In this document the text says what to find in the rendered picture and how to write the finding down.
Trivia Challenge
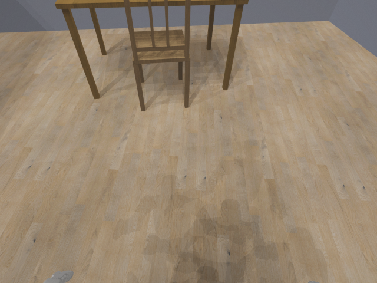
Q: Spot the table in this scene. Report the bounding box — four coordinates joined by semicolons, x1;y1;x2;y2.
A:
55;0;249;99

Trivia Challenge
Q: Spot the left robot hand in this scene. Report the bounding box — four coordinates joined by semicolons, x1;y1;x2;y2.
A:
44;271;74;283

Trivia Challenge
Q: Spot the chair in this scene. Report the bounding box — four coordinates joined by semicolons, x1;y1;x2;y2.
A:
124;0;191;111

